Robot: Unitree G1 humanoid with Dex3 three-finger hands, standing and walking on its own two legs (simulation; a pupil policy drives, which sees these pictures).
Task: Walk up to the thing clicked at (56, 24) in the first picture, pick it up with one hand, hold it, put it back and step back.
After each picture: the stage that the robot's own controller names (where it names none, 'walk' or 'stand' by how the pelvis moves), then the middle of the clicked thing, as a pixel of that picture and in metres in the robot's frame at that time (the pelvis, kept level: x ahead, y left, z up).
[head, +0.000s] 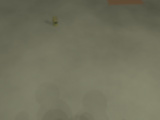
stand; (55, 21) +1.78 +0.34 -0.72
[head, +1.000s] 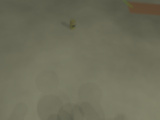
walk; (72, 24) +1.67 +0.13 -0.70
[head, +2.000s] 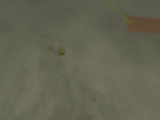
walk; (61, 51) +1.14 +0.16 -0.71
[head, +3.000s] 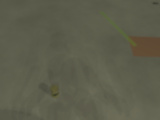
walk; (54, 91) +0.71 +0.19 -0.71
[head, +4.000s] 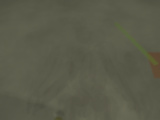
walk; out of the picture +0.45 +0.21 -0.70
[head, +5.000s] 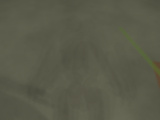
stand; out of the picture +0.33 +0.13 -0.71
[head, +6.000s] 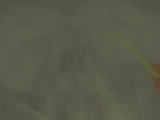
stand; out of the picture +0.33 +0.15 -0.73
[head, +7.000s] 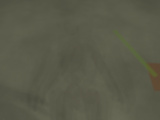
stand; out of the picture +0.33 +0.16 -0.73
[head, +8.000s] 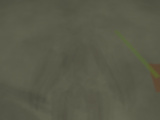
stand; out of the picture +0.32 +0.16 -0.73
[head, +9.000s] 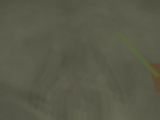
stand; out of the picture +0.32 +0.16 -0.73
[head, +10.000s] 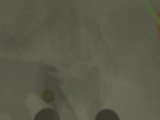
go down; (48, 97) +0.37 +0.15 -0.52
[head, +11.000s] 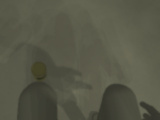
go down; (39, 72) +0.42 +0.18 -0.32
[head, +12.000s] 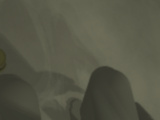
close in; out of the picture +0.40 +0.22 -0.24
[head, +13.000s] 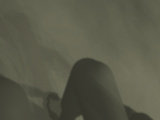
close; out of the picture +0.40 +0.23 -0.22
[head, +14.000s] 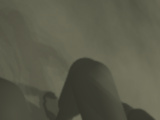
close; out of the picture +0.40 +0.24 -0.22
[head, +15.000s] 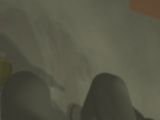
lift; out of the picture +0.32 +0.25 -0.13
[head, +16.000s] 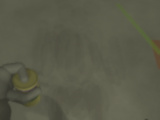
lift; (28, 88) +0.31 +0.17 +0.02
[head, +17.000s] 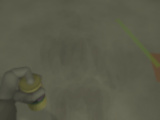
hold; (34, 93) +0.31 +0.17 +0.00
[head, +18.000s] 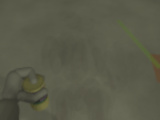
hold; (36, 93) +0.32 +0.16 +0.00
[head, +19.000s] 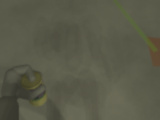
crouch; (34, 89) +0.33 +0.16 -0.05
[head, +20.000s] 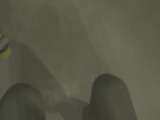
lower; out of the picture +0.47 +0.23 -0.09
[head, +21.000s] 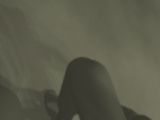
lower; out of the picture +0.42 +0.27 -0.23
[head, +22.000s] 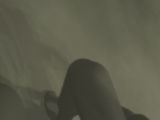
lower; out of the picture +0.42 +0.27 -0.23
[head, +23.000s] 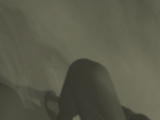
lower; out of the picture +0.42 +0.27 -0.23
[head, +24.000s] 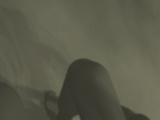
lower; out of the picture +0.42 +0.27 -0.23
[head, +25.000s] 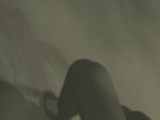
open; out of the picture +0.41 +0.25 -0.23
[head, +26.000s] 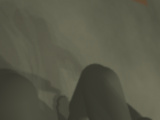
stand; out of the picture +0.40 +0.24 -0.24
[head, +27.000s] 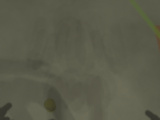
stand; (50, 105) +0.38 +0.16 -0.57
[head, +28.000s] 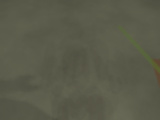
stand; out of the picture +0.37 +0.16 -0.66
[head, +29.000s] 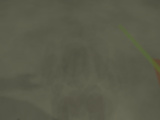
stand; out of the picture +0.36 +0.16 -0.67
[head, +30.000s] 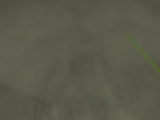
stand; out of the picture +0.39 +0.14 -0.72
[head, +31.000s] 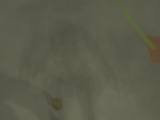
walk; (57, 104) +0.45 +0.12 -0.70
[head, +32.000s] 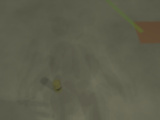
walk; (57, 86) +0.65 +0.21 -0.69
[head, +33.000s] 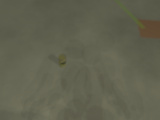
stand; (62, 60) +0.98 +0.20 -0.70
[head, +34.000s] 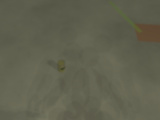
stand; (61, 66) +0.97 +0.19 -0.72
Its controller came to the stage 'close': yes
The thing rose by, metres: 0.71
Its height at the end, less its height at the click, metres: +0.00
